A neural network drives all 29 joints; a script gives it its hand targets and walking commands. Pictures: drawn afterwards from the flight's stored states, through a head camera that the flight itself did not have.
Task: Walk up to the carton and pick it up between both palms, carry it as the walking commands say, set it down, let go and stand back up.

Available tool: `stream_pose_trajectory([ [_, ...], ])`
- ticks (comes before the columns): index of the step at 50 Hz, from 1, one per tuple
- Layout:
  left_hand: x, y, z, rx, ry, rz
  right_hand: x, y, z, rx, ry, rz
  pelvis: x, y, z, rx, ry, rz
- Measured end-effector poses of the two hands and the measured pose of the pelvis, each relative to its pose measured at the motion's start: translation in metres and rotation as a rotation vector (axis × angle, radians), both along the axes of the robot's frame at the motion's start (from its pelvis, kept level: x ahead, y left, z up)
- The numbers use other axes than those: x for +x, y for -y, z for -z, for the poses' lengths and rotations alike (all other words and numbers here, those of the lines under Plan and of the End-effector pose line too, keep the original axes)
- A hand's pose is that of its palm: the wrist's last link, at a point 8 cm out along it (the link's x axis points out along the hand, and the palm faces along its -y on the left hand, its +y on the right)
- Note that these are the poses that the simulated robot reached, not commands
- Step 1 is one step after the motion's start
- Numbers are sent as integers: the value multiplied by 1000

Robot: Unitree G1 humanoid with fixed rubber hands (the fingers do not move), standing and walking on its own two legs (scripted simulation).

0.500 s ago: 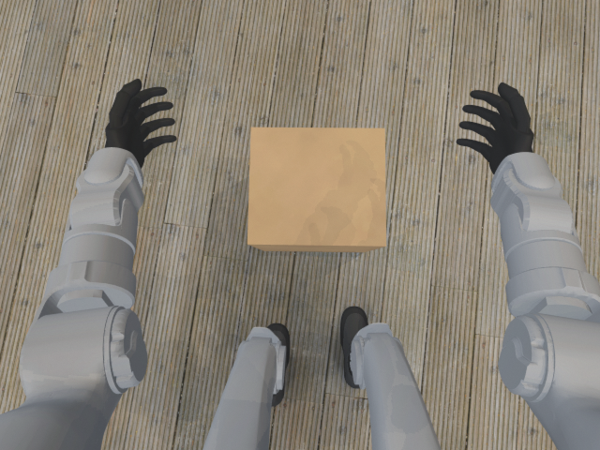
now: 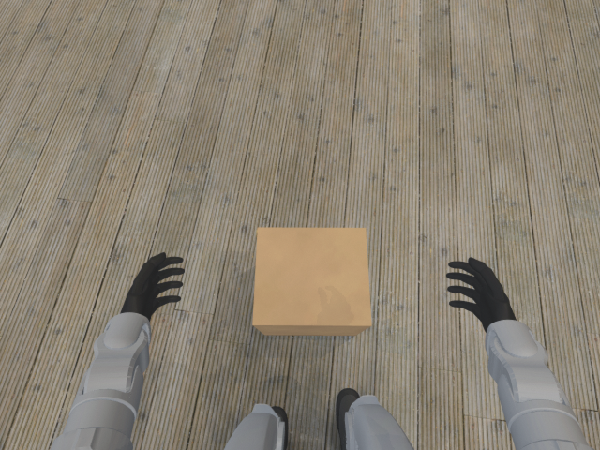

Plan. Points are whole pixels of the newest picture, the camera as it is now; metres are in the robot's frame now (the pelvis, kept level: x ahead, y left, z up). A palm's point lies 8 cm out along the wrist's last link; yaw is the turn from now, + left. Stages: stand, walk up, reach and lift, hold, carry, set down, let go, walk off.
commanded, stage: let go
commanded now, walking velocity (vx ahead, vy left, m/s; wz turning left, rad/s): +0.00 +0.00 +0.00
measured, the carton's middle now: (310, 286) +0.44 +0.00 -0.59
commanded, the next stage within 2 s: stand in 0.74 s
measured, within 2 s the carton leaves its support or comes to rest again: neither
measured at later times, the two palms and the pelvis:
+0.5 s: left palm (106, 411) +0.18 +0.23 -0.02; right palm (535, 422) +0.18 -0.23 -0.02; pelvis +0.02 +0.00 +0.05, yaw +0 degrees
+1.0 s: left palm (97, 438) +0.15 +0.26 -0.06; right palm out of the picture +0.14 -0.28 -0.05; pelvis +0.05 +0.00 +0.04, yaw -2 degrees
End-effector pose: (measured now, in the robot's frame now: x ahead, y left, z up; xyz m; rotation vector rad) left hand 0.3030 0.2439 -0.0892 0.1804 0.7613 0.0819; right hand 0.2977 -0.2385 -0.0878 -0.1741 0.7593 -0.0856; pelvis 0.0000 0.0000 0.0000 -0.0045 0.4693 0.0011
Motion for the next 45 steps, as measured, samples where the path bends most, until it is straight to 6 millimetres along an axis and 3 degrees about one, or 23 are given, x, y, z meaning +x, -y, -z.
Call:
stream_pose_trajectory([
  [13, -86, 11, -53, -10, -4, 4, -89, -13, -49, 15, -22, -2, 23, -1, -37, -9, 292, 7],
  [18, -109, 10, -63, 0, -22, 13, -111, -11, -58, 19, -33, -5, 24, -1, -43, -10, 410, 8],
  [25, -119, 12, -71, 8, -27, 26, -120, -9, -64, 11, -38, -36, 21, 0, -46, -10, 527, -1],
  [37, -118, 22, -72, -10, -25, 18, -110, -3, -72, 0, -33, -17, 22, 6, -46, -6, 583, -12],
  [40, -125, 14, -62, 46, -33, 10, -115, 7, -67, -69, -19, -13, 27, 6, -45, -10, 527, 1],
  [45, -146, -5, -41, 96, -130, 1, -142, 30, -51, -124, -91, 50, 40, 5, -44, -15, 454, 20],
])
